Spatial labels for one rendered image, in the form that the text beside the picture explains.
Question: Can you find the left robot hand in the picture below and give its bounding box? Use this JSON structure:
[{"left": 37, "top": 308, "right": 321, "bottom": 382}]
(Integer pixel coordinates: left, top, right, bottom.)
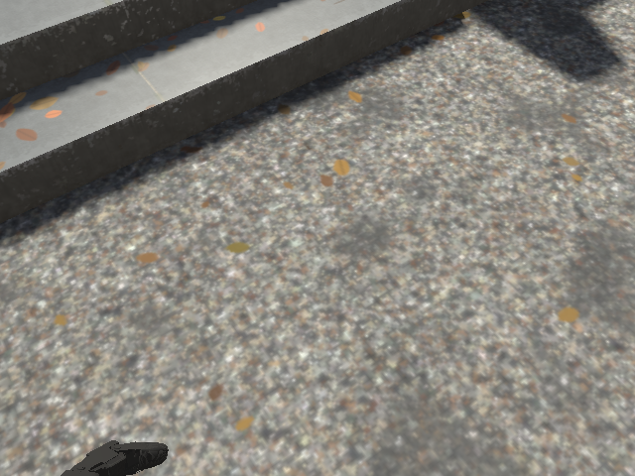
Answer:
[{"left": 61, "top": 440, "right": 169, "bottom": 476}]

